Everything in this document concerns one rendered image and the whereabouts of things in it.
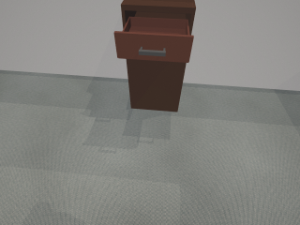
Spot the drawer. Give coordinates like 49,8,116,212
113,16,194,63

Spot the handle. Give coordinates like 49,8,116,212
139,46,166,57

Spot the cabinet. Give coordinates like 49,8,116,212
121,0,196,113

